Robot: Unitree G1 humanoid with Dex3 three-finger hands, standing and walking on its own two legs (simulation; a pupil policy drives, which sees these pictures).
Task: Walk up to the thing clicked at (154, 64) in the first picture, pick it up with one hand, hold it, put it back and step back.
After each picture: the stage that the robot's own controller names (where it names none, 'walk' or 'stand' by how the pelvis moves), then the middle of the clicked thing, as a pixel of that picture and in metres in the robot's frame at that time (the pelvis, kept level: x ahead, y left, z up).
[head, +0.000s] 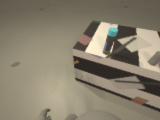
stand; (156, 58) +0.60 -0.54 -0.01
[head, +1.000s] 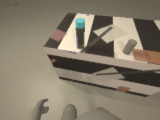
sink last; (129, 47) +0.63 -0.29 +0.03
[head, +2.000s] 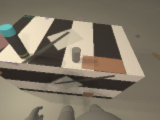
sink last; (76, 55) +0.49 +0.14 +0.03
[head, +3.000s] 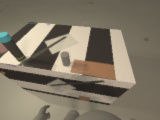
stand; (65, 59) +0.47 +0.23 +0.00
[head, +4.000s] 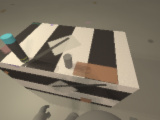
stand; (68, 61) +0.46 +0.21 -0.01
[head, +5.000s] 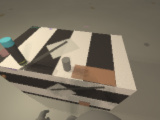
stand; (66, 64) +0.45 +0.22 -0.01
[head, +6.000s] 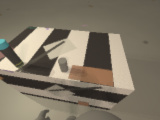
stand; (63, 65) +0.43 +0.24 -0.01
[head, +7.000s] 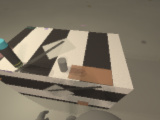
stand; (62, 65) +0.43 +0.24 -0.01
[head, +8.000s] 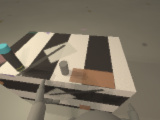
rise first; (64, 68) +0.41 +0.24 -0.01
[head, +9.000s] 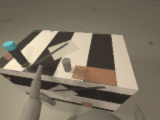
go down; (66, 65) +0.44 +0.24 -0.01
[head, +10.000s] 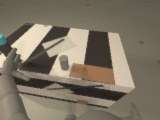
go down; (64, 63) +0.44 +0.22 +0.00
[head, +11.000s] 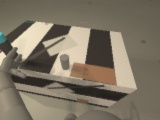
go down; (65, 62) +0.44 +0.22 +0.00
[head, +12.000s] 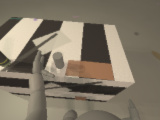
close in; (58, 60) +0.43 +0.23 +0.02
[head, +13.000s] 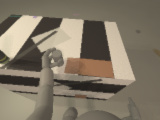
close; (58, 58) +0.43 +0.24 +0.04
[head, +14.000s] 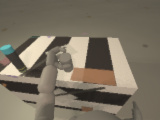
lift; (66, 63) +0.32 +0.16 +0.19
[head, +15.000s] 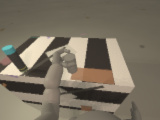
lift; (71, 63) +0.33 +0.14 +0.17
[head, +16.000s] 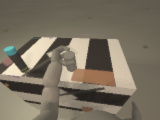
hold; (70, 61) +0.34 +0.15 +0.18
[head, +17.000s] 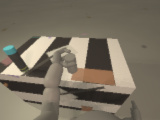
hold; (71, 63) +0.34 +0.14 +0.17
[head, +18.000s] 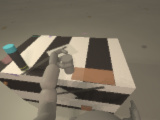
crouch; (68, 64) +0.33 +0.16 +0.16
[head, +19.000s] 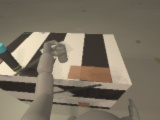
lower; (61, 53) +0.42 +0.21 +0.15
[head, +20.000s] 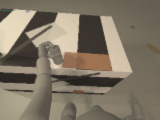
lower; (56, 55) +0.44 +0.22 +0.06
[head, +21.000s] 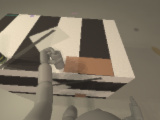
lower; (57, 60) +0.41 +0.22 +0.05
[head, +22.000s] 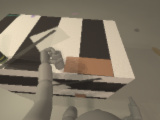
lower; (58, 60) +0.41 +0.22 +0.05
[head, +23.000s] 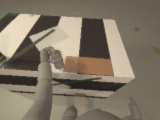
lower; (57, 60) +0.41 +0.22 +0.05
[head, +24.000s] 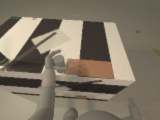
open; (60, 64) +0.39 +0.21 +0.04
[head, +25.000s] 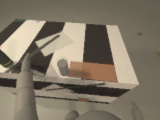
sink last; (63, 68) +0.37 +0.20 +0.03
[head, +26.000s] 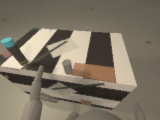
stand; (67, 67) +0.41 +0.22 +0.01
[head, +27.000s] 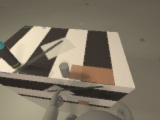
stand; (64, 70) +0.37 +0.21 -0.01
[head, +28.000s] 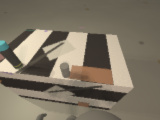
walk; (65, 70) +0.39 +0.21 -0.01
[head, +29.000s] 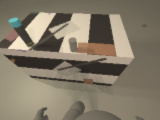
walk; (73, 45) +0.60 +0.20 +0.01
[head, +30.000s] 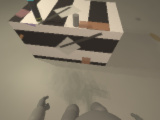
walk; (75, 20) +0.94 +0.21 +0.01
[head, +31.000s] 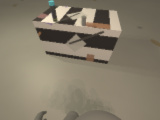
stand; (83, 21) +1.20 +0.19 +0.01
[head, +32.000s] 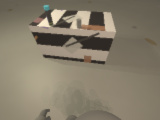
stand; (78, 23) +1.19 +0.22 -0.01
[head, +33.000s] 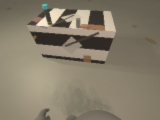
stand; (78, 23) +1.18 +0.22 -0.01
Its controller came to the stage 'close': yes
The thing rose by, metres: 0.21
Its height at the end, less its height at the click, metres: +0.00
